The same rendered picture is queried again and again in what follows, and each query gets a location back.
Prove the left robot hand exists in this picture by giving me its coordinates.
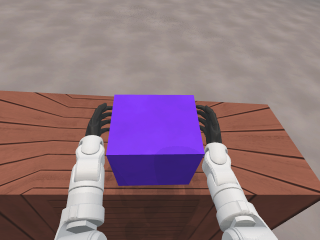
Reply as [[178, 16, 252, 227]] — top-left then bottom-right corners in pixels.
[[85, 103, 113, 137]]

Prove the robot left upper arm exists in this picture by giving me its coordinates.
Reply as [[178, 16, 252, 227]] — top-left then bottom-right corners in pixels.
[[58, 230, 107, 240]]

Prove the carton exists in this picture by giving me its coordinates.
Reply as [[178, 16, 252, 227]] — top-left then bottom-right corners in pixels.
[[106, 94, 205, 186]]

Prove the pedestal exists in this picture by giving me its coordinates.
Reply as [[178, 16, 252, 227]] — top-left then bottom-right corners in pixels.
[[0, 90, 320, 240]]

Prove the robot right forearm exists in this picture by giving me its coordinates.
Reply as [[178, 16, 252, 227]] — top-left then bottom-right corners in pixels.
[[202, 142, 278, 240]]

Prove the right robot hand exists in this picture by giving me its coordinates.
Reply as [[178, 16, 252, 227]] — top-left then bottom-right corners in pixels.
[[196, 105, 222, 145]]

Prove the robot left forearm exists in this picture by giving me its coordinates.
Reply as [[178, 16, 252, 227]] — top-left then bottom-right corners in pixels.
[[54, 135, 105, 240]]

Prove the robot right upper arm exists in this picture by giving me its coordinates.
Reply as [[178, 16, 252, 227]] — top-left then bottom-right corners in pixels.
[[221, 226, 277, 240]]

